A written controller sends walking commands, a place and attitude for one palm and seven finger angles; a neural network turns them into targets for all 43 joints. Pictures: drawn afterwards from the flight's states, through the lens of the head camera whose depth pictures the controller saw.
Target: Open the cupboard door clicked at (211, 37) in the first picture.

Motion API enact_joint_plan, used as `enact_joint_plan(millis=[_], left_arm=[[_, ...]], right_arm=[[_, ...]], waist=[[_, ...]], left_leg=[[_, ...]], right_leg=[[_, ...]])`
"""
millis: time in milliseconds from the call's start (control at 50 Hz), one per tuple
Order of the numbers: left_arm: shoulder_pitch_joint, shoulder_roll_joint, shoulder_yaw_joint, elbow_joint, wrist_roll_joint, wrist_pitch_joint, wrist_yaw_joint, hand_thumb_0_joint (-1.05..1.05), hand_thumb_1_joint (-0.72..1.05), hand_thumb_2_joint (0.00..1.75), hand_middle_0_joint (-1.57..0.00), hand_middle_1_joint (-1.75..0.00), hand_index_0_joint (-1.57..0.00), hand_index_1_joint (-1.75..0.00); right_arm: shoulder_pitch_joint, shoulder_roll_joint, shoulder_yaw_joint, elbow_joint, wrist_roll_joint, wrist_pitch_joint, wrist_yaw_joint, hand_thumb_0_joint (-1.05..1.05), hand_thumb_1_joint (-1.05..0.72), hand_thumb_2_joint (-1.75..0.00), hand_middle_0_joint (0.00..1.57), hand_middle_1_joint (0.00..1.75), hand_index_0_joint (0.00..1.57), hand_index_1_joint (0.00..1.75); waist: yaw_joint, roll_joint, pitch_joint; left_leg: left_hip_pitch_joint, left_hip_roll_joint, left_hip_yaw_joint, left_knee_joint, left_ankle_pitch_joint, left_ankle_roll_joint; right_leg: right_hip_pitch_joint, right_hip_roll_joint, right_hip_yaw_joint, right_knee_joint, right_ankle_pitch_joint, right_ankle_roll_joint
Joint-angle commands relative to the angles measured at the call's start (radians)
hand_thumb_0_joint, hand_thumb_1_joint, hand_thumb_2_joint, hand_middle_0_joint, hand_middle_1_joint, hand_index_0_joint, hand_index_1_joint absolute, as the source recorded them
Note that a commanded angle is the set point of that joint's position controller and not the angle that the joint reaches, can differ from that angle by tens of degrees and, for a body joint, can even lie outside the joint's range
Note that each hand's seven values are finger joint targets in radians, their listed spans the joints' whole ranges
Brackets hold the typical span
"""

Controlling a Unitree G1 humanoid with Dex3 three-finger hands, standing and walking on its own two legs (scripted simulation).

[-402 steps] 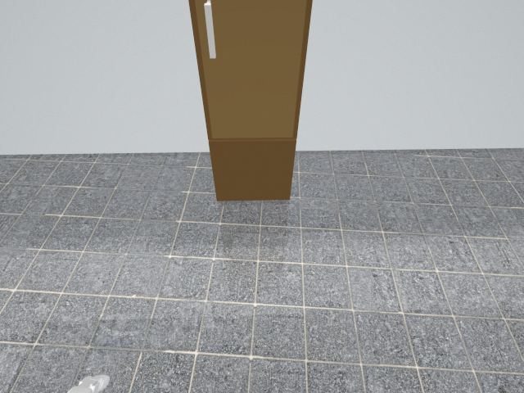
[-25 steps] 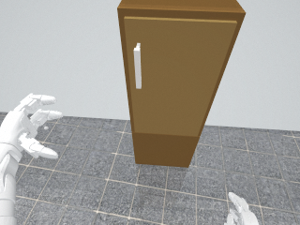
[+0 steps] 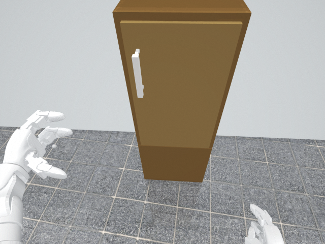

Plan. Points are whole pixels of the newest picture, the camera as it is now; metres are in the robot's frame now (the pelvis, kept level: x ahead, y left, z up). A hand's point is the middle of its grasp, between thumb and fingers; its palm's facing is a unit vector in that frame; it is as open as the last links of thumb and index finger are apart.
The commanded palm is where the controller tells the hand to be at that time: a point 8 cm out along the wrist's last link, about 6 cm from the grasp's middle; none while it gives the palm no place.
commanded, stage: move the hooked fingers beside the handle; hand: left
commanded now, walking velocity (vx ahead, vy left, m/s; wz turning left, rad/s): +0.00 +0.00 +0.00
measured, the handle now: (139, 74) +0.60 +0.12 +0.10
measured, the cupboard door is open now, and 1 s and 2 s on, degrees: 0 0 0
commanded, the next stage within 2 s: none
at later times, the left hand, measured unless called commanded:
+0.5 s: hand (78, 120) +0.38 +0.25 +0.11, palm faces +0.01 -1.00 +0.01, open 14.0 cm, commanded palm +0.35 +0.30 +0.12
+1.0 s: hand (96, 102) +0.44 +0.22 +0.12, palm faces +0.00 -1.00 +0.00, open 14.0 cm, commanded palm +0.42 +0.28 +0.11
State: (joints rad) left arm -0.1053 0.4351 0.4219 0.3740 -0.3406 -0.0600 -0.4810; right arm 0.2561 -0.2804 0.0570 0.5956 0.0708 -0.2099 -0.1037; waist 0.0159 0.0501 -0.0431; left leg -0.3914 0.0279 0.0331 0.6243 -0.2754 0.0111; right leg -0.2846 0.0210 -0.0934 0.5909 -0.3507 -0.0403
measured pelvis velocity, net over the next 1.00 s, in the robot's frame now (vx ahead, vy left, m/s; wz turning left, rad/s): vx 0.00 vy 0.03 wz -0.02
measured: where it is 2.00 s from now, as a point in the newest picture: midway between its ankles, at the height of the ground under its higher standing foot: outside the picture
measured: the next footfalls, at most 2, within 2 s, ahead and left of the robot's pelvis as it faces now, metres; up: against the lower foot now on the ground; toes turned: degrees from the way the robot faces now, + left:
none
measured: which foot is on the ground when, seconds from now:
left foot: down 0.00-1.00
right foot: down 0.00-1.00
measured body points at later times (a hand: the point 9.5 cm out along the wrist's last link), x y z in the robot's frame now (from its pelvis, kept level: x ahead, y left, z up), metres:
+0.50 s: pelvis +0.00 +0.00 +0.00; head +0.03 +0.00 +0.45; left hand +0.37 +0.30 +0.11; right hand +0.11 -0.26 -0.10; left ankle +0.03 +0.11 -0.73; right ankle -0.03 -0.09 -0.73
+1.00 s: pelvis +0.00 +0.03 -0.01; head +0.05 +0.03 +0.44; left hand +0.44 +0.27 +0.12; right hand +0.08 -0.23 -0.11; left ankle +0.03 +0.11 -0.73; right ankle -0.03 -0.09 -0.73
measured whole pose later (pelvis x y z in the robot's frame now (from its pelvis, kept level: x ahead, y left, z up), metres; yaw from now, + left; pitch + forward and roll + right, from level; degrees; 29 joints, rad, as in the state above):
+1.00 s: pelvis +0.00 +0.03 -0.01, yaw -1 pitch +8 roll -2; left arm -0.66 0.40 0.32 0.85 -0.18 -0.21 -0.27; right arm 0.33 -0.26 0.05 0.64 0.05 -0.07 -0.05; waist -0.07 0.02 -0.05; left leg -0.54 0.02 0.06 0.70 -0.31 0.04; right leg -0.43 0.00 -0.06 0.66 -0.37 -0.01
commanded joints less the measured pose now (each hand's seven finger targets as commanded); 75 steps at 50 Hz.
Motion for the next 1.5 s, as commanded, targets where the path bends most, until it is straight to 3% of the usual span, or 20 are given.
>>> enact_joint_plan(millis=[0,40,120,240,340,440,500,560,600,640,740,860,920,980,1060,1140,1200,1360,1420,1480], left_arm=[[-0.282,0.283,0.102,-0.241,-0.032,-0.101,0.013,0.0,-0.5,0.3,-0.3,-1.2,-0.3,-1.2],[-0.368,0.298,0.101,-0.196,-0.029,-0.104,0.023,0.0,-0.5,0.3,-0.3,-1.2,-0.3,-1.2],[-0.502,0.281,0.052,-0.102,-0.002,-0.109,0.025,0.0,-0.5,0.3,-0.3,-1.2,-0.3,-1.2],[-0.59,0.262,-0.002,-0.025,0.016,-0.114,0.025,0.0,-0.5,0.3,-0.3,-1.2,-0.3,-1.2],[-0.534,0.326,0.08,0.074,0.015,-0.117,0.052,0.0,-0.5,0.3,-0.3,-1.2,-0.3,-1.2],[-0.578,0.353,0.096,0.127,0.043,-0.117,0.076,0.0,-0.5,0.3,-0.3,-1.2,-0.3,-1.2],[-0.689,0.308,0.037,0.091,0.061,-0.145,0.079,0.0,-0.5,0.3,-0.3,-1.2,-0.3,-1.2],[-0.772,0.288,0.011,0.044,0.06,-0.18,0.084,0.0,-0.5,0.3,-0.3,-1.2,-0.3,-1.2],[-0.756,0.257,-0.005,0.024,0.061,-0.196,0.09,0.0,-0.5,0.3,-0.3,-1.2,-0.3,-1.2],[-0.764,0.214,-0.044,0.048,0.06,-0.189,0.095,0.0,-0.5,0.3,-0.3,-1.2,-0.3,-1.2],[-0.827,0.224,-0.041,0.236,0.086,-0.126,0.143,0.0,-0.5,0.3,-0.3,-1.2,-0.3,-1.2],[-0.951,0.258,-0.022,0.167,0.131,-0.204,0.212,0.0,-0.5,0.3,-0.3,-1.2,-0.3,-1.2],[-1.019,0.197,-0.075,0.232,0.134,-0.234,0.222,0.0,-0.5,0.3,-0.3,-1.2,-0.3,-1.2],[-1.06,0.243,-0.045,0.388,0.147,-0.22,0.219,0.0,-0.5,0.3,-0.3,-1.2,-0.3,-1.2],[-1.108,0.218,-0.079,0.44,0.175,-0.224,0.217,0.0,-0.5,0.3,-0.3,-1.2,-0.3,-1.2],[-1.2,0.23,-0.063,0.457,0.17,-0.27,0.231,0.0,-0.5,0.3,-0.3,-1.2,-0.3,-1.2],[-1.259,0.207,-0.082,0.49,0.178,-0.291,0.244,0.0,-0.5,0.3,-0.3,-1.2,-0.3,-1.2],[-1.35,0.338,-0.016,0.638,0.242,-0.289,0.295,0.0,-0.5,0.3,-0.3,-1.2,-0.3,-1.2],[-1.386,0.427,0.034,0.647,0.258,-0.301,0.299,0.0,-0.5,0.3,-0.3,-1.2,-0.3,-1.2],[-1.411,0.428,0.028,0.634,0.264,-0.321,0.284,0.0,-0.5,0.3,-0.3,-1.2,-0.3,-1.2]], right_arm=[[-0.065,-0.123,-0.058,-0.145,-0.003,-0.052,-0.006,0.0,-0.9,-0.9,0.2,0.3,0.2,0.3],[-0.059,-0.126,-0.056,-0.13,-0.003,-0.045,-0.01,0.0,-0.9,-0.9,0.2,0.3,0.2,0.3],[-0.052,-0.125,-0.053,-0.107,0.002,-0.036,-0.02,0.0,-0.9,-0.9,0.2,0.3,0.2,0.3],[-0.036,-0.128,-0.054,-0.104,0.003,-0.02,-0.019,0.0,-0.9,-0.9,0.2,0.3,0.2,0.3],[-0.007,-0.14,-0.061,-0.108,-0.004,0.002,-0.005,0.0,-0.9,-0.9,0.2,0.3,0.2,0.3],[0.015,-0.145,-0.067,-0.115,-0.005,0.033,0.008,0.0,-0.9,-0.9,0.2,0.3,0.2,0.3],[0.036,-0.141,-0.072,-0.109,-0.006,0.044,0.01,0.0,-0.9,-0.9,0.2,0.3,0.2,0.3],[0.056,-0.144,-0.08,-0.101,-0.009,0.048,0.011,0.0,-0.9,-0.9,0.2,0.3,0.2,0.3],[0.068,-0.144,-0.085,-0.093,-0.013,0.047,0.014,0.0,-0.9,-0.9,0.2,0.3,0.2,0.3],[0.076,-0.147,-0.084,-0.081,-0.013,0.052,0.015,0.0,-0.9,-0.9,0.2,0.3,0.2,0.3],[0.086,-0.157,-0.079,-0.061,-0.012,0.082,0.016,0.0,-0.9,-0.9,0.2,0.3,0.2,0.3],[0.12,-0.152,-0.085,-0.063,-0.029,0.098,0.036,0.0,-0.9,-0.9,0.2,0.3,0.2,0.3],[0.126,-0.148,-0.082,-0.047,-0.029,0.104,0.043,0.0,-0.9,-0.9,0.2,0.3,0.2,0.3],[0.145,-0.16,-0.082,-0.024,-0.027,0.122,0.04,0.0,-0.9,-0.9,0.2,0.3,0.2,0.3],[0.168,-0.157,-0.084,-0.024,-0.033,0.138,0.047,0.0,-0.9,-0.9,0.2,0.3,0.2,0.3],[0.201,-0.162,-0.092,-0.006,-0.042,0.147,0.052,0.0,-0.9,-0.9,0.2,0.3,0.2,0.3],[0.211,-0.162,-0.094,0.004,-0.043,0.152,0.057,0.0,-0.9,-0.9,0.2,0.3,0.2,0.3],[0.268,-0.174,-0.089,0.021,-0.056,0.177,0.061,0.0,-0.9,-0.9,0.2,0.3,0.2,0.3],[0.295,-0.179,-0.087,0.018,-0.061,0.185,0.061,0.0,-0.9,-0.9,0.2,0.3,0.2,0.3],[0.311,-0.176,-0.09,0.014,-0.066,0.19,0.065,0.0,-0.9,-0.9,0.2,0.3,0.2,0.3]], waist=[[-0.003,0.005,-0.212],[-0.023,-0.035,-0.174],[-0.045,0.026,-0.166],[-0.044,0.029,-0.23],[-0.007,-0.062,-0.265],[-0.013,-0.047,-0.244],[-0.043,0.03,-0.277],[-0.061,0.039,-0.33],[-0.056,0.084,-0.374],[-0.068,0.06,-0.355],[-0.076,-0.037,-0.217],[-0.073,0.058,-0.395],[-0.103,0.036,-0.361],[-0.112,-0.018,-0.305],[-0.115,0.055,-0.345],[-0.135,0.0,-0.382],[-0.148,0.049,-0.39],[-0.174,0.028,-0.379],[-0.173,0.033,-0.428],[-0.179,0.065,-0.493]], left_leg=[[0.188,-0.036,-0.037,-0.044,0.203,0.034],[0.161,-0.035,-0.037,-0.033,0.169,0.034],[0.15,-0.037,-0.038,-0.036,0.118,0.033],[0.159,-0.037,-0.042,-0.021,0.146,0.035],[0.113,-0.037,-0.04,-0.019,0.186,0.035],[0.09,-0.033,-0.028,-0.015,0.204,0.037],[0.136,-0.031,-0.028,-0.009,0.227,0.037],[0.198,-0.024,-0.044,-0.001,0.252,0.036],[0.259,-0.02,-0.056,0.004,0.304,0.029],[0.269,-0.014,-0.067,0.006,0.324,0.028],[0.134,-0.017,-0.072,-0.022,0.19,0.03],[0.265,0.0,-0.095,0.011,0.335,0.012],[0.259,0.004,-0.1,0.011,0.3,0.01],[0.166,-0.003,-0.087,0.011,0.228,0.018],[0.186,-0.004,-0.089,0.031,0.27,0.016],[0.19,0.003,-0.101,0.049,0.262,0.018],[0.195,0.003,-0.101,0.054,0.246,0.015],[0.06,-0.007,-0.075,0.08,0.182,0.03],[0.031,-0.009,-0.068,0.099,0.207,0.035],[0.058,-0.011,-0.064,0.121,0.252,0.035]], right_leg=[[-0.026,-0.007,0.084,-0.089,0.329,0.037],[-0.05,-0.007,0.099,-0.096,0.297,0.045],[-0.077,-0.018,0.109,-0.105,0.223,0.042],[-0.066,-0.014,0.105,-0.083,0.255,0.036],[-0.012,-0.014,0.1,-0.056,0.334,0.039],[-0.036,-0.01,0.096,-0.038,0.365,0.04],[-0.069,-0.003,0.087,-0.033,0.367,0.033],[-0.094,0.01,0.076,-0.026,0.354,0.026],[-0.108,0.012,0.065,-0.02,0.366,0.019],[-0.132,0.016,0.056,-0.019,0.357,0.017],[-0.172,0.009,0.045,-0.032,0.254,0.019],[-0.187,0.016,0.047,0.007,0.303,0.014],[-0.225,0.021,0.043,0.005,0.268,0.017],[-0.222,0.018,0.047,0.003,0.249,0.019],[-0.256,0.016,0.047,0.019,0.263,0.015],[-0.273,0.027,0.046,0.028,0.247,0.017],[-0.31,0.028,0.05,0.034,0.226,0.02],[-0.299,0.025,0.071,0.044,0.225,0.032],[-0.259,0.025,0.084,0.054,0.271,0.035],[-0.253,0.03,0.088,0.064,0.321,0.036]])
